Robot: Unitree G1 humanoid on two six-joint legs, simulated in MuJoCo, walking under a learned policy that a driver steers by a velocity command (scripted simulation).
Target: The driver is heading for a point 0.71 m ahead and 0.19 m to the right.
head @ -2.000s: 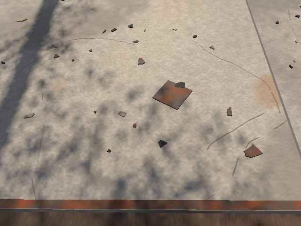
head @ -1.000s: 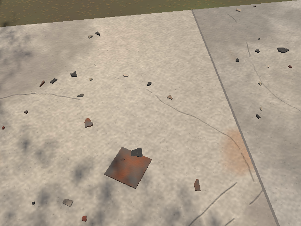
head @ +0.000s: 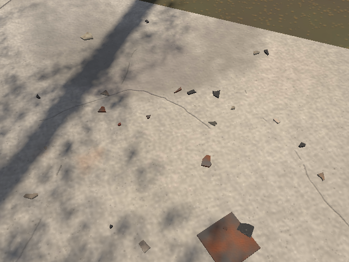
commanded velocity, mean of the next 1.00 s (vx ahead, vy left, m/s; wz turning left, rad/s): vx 0.16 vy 0.00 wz -0.40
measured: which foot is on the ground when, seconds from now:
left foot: up 0.00-0.04, down 0.06-0.36, up 0.38-0.72, down 0.74-1.00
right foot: down 0.00-0.74, up 0.76-1.00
